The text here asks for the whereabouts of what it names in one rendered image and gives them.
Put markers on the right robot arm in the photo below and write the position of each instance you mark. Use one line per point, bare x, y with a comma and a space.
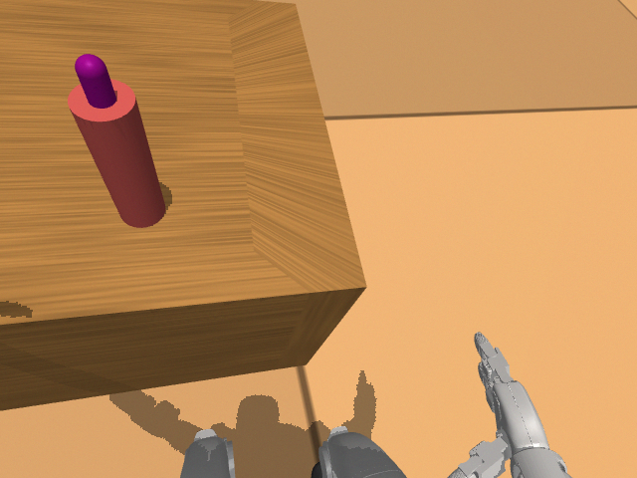
538, 463

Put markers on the bottle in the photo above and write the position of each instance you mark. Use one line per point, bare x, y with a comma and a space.
108, 117

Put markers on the right robot hand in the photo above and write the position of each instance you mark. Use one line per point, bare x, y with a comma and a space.
518, 424

